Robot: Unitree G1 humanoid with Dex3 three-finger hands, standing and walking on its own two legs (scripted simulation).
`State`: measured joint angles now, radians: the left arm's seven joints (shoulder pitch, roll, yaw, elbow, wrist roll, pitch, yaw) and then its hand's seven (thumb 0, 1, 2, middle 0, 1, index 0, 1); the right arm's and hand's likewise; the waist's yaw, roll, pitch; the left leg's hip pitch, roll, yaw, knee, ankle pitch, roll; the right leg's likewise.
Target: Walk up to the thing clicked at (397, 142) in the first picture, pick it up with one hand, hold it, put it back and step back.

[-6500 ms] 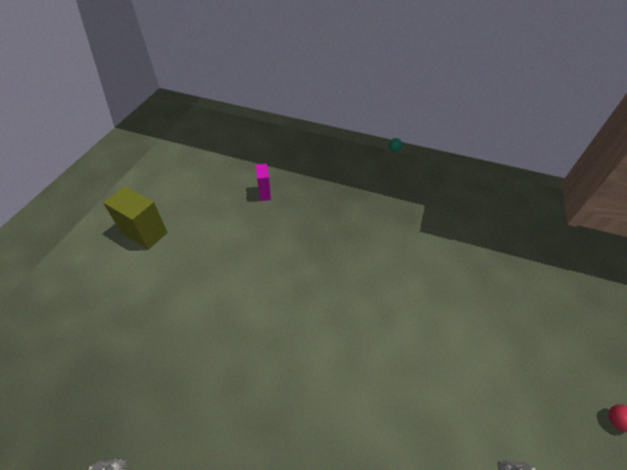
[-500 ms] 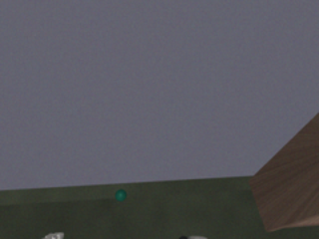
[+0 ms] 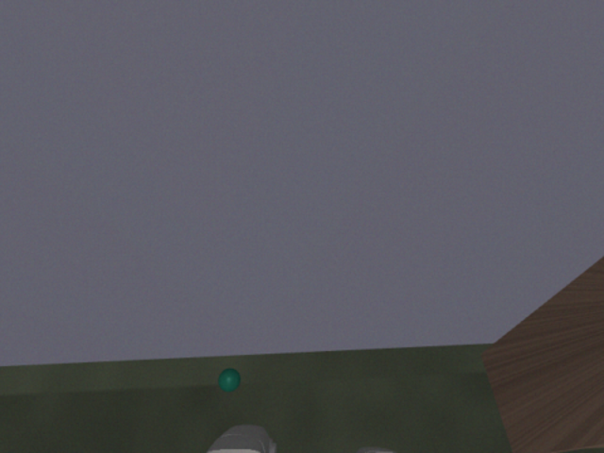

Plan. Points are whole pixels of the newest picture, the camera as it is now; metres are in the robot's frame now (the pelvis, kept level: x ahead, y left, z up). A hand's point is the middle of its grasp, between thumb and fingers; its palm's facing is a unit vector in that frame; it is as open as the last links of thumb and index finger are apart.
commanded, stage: walk up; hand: left
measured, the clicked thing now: (229, 379) +0.35 +0.26 -0.74
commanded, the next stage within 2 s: none
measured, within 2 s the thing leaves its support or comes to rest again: neither
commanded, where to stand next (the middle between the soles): +0.00 +0.03 m, yaw -1 degrees
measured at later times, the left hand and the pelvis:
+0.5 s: hand out of the picture +0.10 +0.29 -0.18, palm faces -0.04 -0.93 -0.35, open 7.4 cm; pelvis -0.01 +0.03 -0.03, yaw -2 degrees
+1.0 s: hand out of the picture +0.05 +0.29 -0.15, palm faces -0.03 -0.93 -0.35, open 7.4 cm; pelvis -0.02 +0.02 +0.00, yaw +0 degrees
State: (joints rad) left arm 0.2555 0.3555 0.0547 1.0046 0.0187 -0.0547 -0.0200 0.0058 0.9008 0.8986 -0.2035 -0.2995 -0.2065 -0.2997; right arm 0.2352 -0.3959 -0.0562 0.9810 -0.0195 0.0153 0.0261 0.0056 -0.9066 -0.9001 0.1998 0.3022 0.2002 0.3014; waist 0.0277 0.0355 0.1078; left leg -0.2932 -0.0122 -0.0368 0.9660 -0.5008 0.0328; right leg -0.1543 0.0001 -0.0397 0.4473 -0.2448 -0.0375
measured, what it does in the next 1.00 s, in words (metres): steps on the spot: left foot, then right foot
